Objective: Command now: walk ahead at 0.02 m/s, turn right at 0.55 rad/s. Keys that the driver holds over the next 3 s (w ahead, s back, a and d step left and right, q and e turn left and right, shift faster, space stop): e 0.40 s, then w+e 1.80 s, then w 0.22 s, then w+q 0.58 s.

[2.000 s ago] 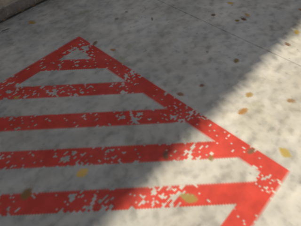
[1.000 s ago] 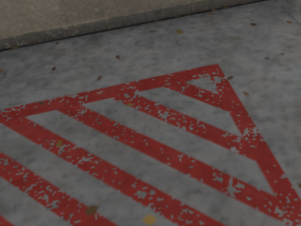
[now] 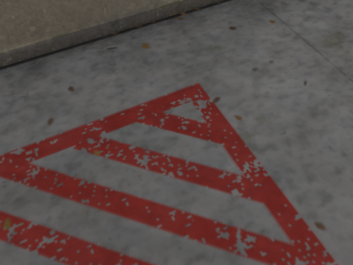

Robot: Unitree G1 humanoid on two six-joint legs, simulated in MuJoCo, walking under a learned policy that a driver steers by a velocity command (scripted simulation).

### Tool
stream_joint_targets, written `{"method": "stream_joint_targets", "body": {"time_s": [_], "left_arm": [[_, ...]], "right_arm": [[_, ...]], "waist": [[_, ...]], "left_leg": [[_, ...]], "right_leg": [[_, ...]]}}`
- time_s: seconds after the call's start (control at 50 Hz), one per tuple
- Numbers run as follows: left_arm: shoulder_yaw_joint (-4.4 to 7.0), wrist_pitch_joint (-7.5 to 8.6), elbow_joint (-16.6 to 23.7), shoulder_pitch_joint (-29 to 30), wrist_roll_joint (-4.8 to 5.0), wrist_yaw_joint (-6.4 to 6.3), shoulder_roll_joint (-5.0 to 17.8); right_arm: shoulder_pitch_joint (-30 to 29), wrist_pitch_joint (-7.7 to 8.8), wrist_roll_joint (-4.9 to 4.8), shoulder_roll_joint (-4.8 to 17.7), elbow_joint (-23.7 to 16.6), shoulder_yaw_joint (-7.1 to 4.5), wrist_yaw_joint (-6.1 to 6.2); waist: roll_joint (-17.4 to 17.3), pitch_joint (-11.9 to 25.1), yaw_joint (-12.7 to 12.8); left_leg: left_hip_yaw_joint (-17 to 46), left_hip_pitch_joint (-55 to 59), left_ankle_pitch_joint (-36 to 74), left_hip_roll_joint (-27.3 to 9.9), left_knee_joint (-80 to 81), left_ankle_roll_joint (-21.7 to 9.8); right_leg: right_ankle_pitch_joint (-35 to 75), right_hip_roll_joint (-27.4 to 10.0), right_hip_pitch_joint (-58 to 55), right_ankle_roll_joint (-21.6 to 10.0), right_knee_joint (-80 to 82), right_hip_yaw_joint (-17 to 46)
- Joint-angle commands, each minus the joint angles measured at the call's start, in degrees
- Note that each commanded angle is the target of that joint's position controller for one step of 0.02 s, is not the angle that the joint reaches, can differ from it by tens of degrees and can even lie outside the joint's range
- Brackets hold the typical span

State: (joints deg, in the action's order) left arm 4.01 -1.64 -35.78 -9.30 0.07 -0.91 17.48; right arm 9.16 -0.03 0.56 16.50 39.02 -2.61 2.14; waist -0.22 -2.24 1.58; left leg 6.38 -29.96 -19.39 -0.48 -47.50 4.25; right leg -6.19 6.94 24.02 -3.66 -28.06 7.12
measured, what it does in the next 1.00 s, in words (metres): walks ahead, turning right: left foot, then right foot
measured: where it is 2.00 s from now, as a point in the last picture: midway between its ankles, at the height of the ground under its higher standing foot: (328, 242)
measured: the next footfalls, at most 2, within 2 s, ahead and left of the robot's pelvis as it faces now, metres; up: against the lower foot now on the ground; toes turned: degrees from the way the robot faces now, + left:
left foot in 0.10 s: +0.09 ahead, +0.15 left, +0.00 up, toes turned -9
right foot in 0.54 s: +0.00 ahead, -0.10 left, +0.00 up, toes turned -22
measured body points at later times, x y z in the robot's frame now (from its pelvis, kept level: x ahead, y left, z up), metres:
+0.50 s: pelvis +0.02 +0.01 +0.00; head +0.04 +0.00 +0.45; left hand +0.26 +0.22 -0.08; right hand +0.06 -0.30 -0.10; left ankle +0.05 +0.15 -0.73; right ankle -0.03 -0.09 -0.72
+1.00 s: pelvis +0.19 -0.07 -0.01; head +0.22 -0.10 +0.44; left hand +0.35 +0.18 -0.12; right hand +0.27 -0.41 -0.07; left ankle +0.35 -0.03 -0.73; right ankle -0.03 -0.08 -0.73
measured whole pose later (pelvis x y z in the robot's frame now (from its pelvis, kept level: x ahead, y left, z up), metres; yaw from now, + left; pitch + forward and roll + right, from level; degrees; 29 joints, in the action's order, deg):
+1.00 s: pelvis +0.19 -0.07 -0.01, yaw -36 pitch +3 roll +2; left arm 4.3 0.9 -42.6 -26.9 1.2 -1.6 17.6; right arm -0.4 7.0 -0.4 15.9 36.9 -3.2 -2.1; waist 0.1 -0.9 5.2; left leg 1.1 -26.9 -4.4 2.4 -28.1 -0.7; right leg -29.2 2.2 0.5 -2.5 -29.2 14.2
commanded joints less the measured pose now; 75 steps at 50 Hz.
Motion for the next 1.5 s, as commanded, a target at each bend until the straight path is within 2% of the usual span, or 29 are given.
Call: {"method": "stream_joint_targets", "body": {"time_s": [0.02,0.08,0.1,0.12,0.14,0.16,0.22,0.4,0.46,0.5,0.52,0.54,0.56,0.6,0.64,0.8,0.88,0.96,0.98,1.0,1.02,1.04,1.06,1.08,1.2,1.4,1.46,1.48,1.5], "left_arm": [[2.72,-0.08,4.7,1.8,0.17,-0.36,9.3],[2.52,-0.91,4.9,2.6,1.06,-0.44,8.6],[2.1,-0.98,4.8,1.2,1.27,-0.56,7.1],[1.45,-0.74,5.6,-0.7,1.11,-0.32,4.2],[2.41,0.2,6.6,0.9,0.91,-0.18,7.0],[3.7,0.42,5.2,-0.2,0.6,-0.1,10.5],[3.48,-1.43,2.0,-4.1,0.87,-0.34,7.7],[1.29,-1.53,6.7,3.1,1.19,1.46,3.5],[1.62,-1.87,6.7,1.9,1.49,2.15,4.3],[2.19,-1.45,3.8,-4.6,1.68,2.51,4.3],[3.11,-1.06,1.2,-10.6,2.07,2.13,5.7],[4.54,-0.42,0.1,-17.2,2.16,1.34,10.7],[5.07,1.68,2.1,-16.8,0.66,1.9,16.7],[2.5,4.14,2.1,-12.4,0.1,1.85,8.7],[1.49,4.3,2.6,-8.6,0.84,1.11,6.6],[1.97,4.45,-1.1,-14.4,1.08,-0.74,8.5],[2.2,4.02,-3.0,-16.3,1.96,-0.87,8.9],[2.38,3.39,-2.7,-13.7,1.57,-0.9,8.8],[1.75,3.42,-2.0,-12.6,1.08,-0.61,6.9],[0.4,3.5,-0.2,-12.7,-0.32,-0.51,3.3],[-0.64,4.01,0.8,-21.1,2.04,-0.55,-0.6],[0.67,4.06,-1.0,-19.3,3.12,-0.61,6.3],[1.48,3.93,-0.3,-13.1,2.78,-0.44,9.0],[1.37,3.82,0.0,-10.3,2.08,-0.49,8.2],[0.5,2.4,2.2,-6.1,1.49,0.57,2.6],[-0.26,3.52,6.7,7.8,1.38,3.9,2.4],[2.06,2.86,5.9,0.0,0.95,3.86,6.5],[3.93,2.48,3.2,-10.1,1.22,3.27,9.5],[5.68,1.78,1.3,-18.8,1.81,2.05,14.4]], "right_arm": [[1.6,1.33,-0.48,5.1,-3.4,-1.69,-0.39],[4.7,2.23,-0.89,5.0,-2.6,-2.27,-1.05],[6.3,2.31,-0.38,7.4,-2.3,-3.11,-0.91],[5.4,1.77,1.19,13.2,-2.9,-4.42,-0.5],[4.4,1.6,2.94,13.1,-3.1,-4.65,-0.79],[1.3,1.82,2.78,9.8,-4.8,-3.64,-0.54],[-3.1,1.51,0.12,5.6,-5.8,-2.25,0.24],[0.8,-0.45,-0.13,10.5,-4.2,-4.29,0.26],[1.7,-0.02,-1.64,11.5,-3.2,-4.86,-0.56],[0.1,0.31,-2.52,10.3,-2.6,-4.48,-0.9],[1.2,0.55,-1.97,7.1,-1.9,-3.65,-1.16],[-1.2,0.94,-0.07,2.4,-3.6,-2.12,-1.84],[-6.4,2.43,-0.35,3.1,-8.4,-2.24,-1.76],[-9.1,4.6,-2.45,8.9,-8.1,-3.84,-2.44],[-6.0,5.46,-0.19,8.6,-5.5,-4.07,-2.37],[-13.6,6.38,-0.91,3.5,-5.2,-2.01,-3.79],[-16.6,7.07,-1.46,4.6,-6.5,-2.01,-4.75],[-7.5,7.8,-1.47,8.1,-4.7,-3.78,-4.19],[-0.2,7.91,-1.07,10.1,-3.4,-4.75,-3.62],[10.4,7.59,-0.02,13.8,-2.8,-5.42,-2.9],[12.6,7.04,0.54,15.5,-0.7,-5.58,-3.57],[9.9,6.79,-0.44,9.0,-1.9,-4.06,-3.59],[7.0,6.35,-0.84,6.4,-2.1,-3.35,-3.09],[4.6,6.03,-0.47,5.8,-1.9,-3.0,-2.93],[2.3,7.19,-0.47,5.7,1.3,-3.09,-2.5],[6.5,5.02,-2.12,11.7,5.0,-4.36,-2.19],[6.4,3.65,-3.03,14.2,5.0,-5.02,-1.91],[6.2,3.35,-3.05,13.0,4.7,-4.48,-1.69],[8.1,3.55,-0.96,9.0,3.5,-2.87,-1.56]], "waist": [[8.5,8.8,-0.4],[8.9,8.4,-2.7],[6.4,8.6,-2.9],[-7.9,8.0,-0.3],[-17.4,6.1,-1.4],[-11.5,5.9,-0.7],[-7.0,4.5,0.2],[-11.3,6.7,-4.5],[-11.2,6.5,-4.3],[-9.3,5.9,-0.5],[-4.4,7.2,1.2],[10.8,6.7,3.5],[17.8,4.9,4.0],[10.7,-0.7,2.7],[7.6,-1.5,0.2],[7.3,-1.2,2.7],[7.2,-2.0,3.2],[9.9,2.1,-2.2],[8.6,7.9,-5.9],[1.1,19.0,-9.5],[-21.3,25.7,-4.3],[-13.7,18.3,-5.3],[-8.5,10.4,-6.1],[-4.0,6.2,-4.9],[-4.6,-0.5,-1.9],[-2.5,-3.3,-5.4],[-4.4,2.9,0.5],[-3.2,8.1,5.9],[5.2,13.4,8.3]], "left_leg": [[-1.3,5.9,0.2,1.7,4.9,-0.4],[-2.7,13.9,5.8,2.5,20.2,-2.7],[0.5,19.7,7.6,-2.5,25.1,-4.7],[13.7,24.3,10.6,-15.6,28.2,-11.2],[24.2,20.2,15.8,-22.8,31.9,-18.6],[21.0,19.1,17.3,-22.1,30.8,-18.9],[7.0,19.9,21.5,-14.5,28.1,-14.3],[-2.6,24.7,28.4,-16.6,26.9,-16.5],[-2.4,21.7,8.4,-17.8,28.9,-15.3],[-5.2,15.0,-1.9,-16.1,25.4,-12.4],[-9.4,8.2,-7.0,-13.4,17.7,-9.6],[-15.9,-7.3,-15.2,-7.3,-5.2,-4.2],[-8.0,-24.3,-18.5,1.0,-16.1,-2.5],[-1.8,-25.8,-7.4,-3.5,-18.7,-5.0],[-2.3,-21.3,2.6,-4.8,-13.3,-4.1],[-4.5,-8.2,20.4,0.4,11.0,-0.8],[-3.4,-3.6,19.6,1.2,17.2,-1.8],[-4.9,11.6,14.7,2.6,21.0,-5.4],[-3.5,23.8,15.6,0.0,21.6,-7.8],[8.2,42.0,9.5,-11.1,19.7,-11.7],[36.7,56.0,-4.9,-23.4,28.0,-19.4],[36.2,50.2,-13.0,-22.4,31.4,-17.5],[25.7,42.2,-9.1,-20.3,31.6,-15.5],[18.6,34.9,-0.6,-18.0,32.3,-14.7],[1.5,22.3,13.8,-15.1,39.7,-16.0],[-14.2,31.0,26.5,-15.2,37.4,-12.1],[-17.9,33.6,53.5,-14.6,21.1,-10.1],[-19.5,28.1,54.2,-12.7,8.2,-8.4],[-19.6,12.9,30.1,-9.8,-10.8,-5.7]], "right_leg": [[-10.1,-14.0,-5.3,-8.9,9.4,18.9],[-8.7,-11.9,-5.2,-6.1,5.9,20.4],[-13.0,-9.2,-1.4,-3.4,2.0,18.3],[-23.2,-1.9,8.1,0.7,-10.3,8.3],[-28.7,1.2,14.0,3.3,-24.4,0.8],[-25.5,-1.8,13.3,4.7,-33.9,2.4],[-17.5,-3.2,14.1,8.1,-43.9,-0.1],[-18.1,-7.8,4.1,8.6,-20.5,-9.0],[-16.3,-7.3,-1.8,5.2,-11.6,-11.4],[-11.4,-5.3,-12.8,1.6,-0.9,-13.6],[-12.6,-4.7,-22.8,-0.3,1.8,-11.6],[-15.8,-17.9,-32.0,-5.4,7.4,8.8],[-25.7,-28.6,-31.1,-17.2,14.7,35.3],[-29.7,-26.4,-26.8,-15.0,18.2,28.9],[-19.1,-21.2,-23.8,-11.2,17.5,19.7],[-0.9,-15.3,-18.1,-8.0,16.2,9.5],[0.1,-16.9,-18.4,-7.7,13.4,13.4],[14.5,-16.0,-18.8,-5.0,4.9,15.2],[17.8,-12.3,-15.3,-2.9,-5.2,12.6],[5.3,-7.9,-5.9,-0.8,-23.0,8.7],[-28.6,-0.9,13.2,2.4,-40.5,5.0],[-25.5,-5.9,18.8,2.9,-47.0,5.9],[-19.9,-8.1,19.9,3.0,-47.1,3.3],[-15.9,-10.3,17.8,3.1,-45.7,1.6],[-9.5,-14.3,16.1,3.8,-36.7,-0.7],[3.5,-12.0,12.1,1.0,-10.2,-8.3],[-4.3,-5.5,-1.1,-3.1,-7.8,-13.2],[-1.6,-2.8,-15.5,-5.3,-5.1,-13.6],[-1.4,-10.7,-32.9,-8.8,-4.5,0.0]]}}
Over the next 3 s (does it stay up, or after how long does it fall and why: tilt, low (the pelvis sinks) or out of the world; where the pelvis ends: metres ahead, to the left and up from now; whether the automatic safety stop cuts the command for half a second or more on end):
stays up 0.66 -1.05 -0.01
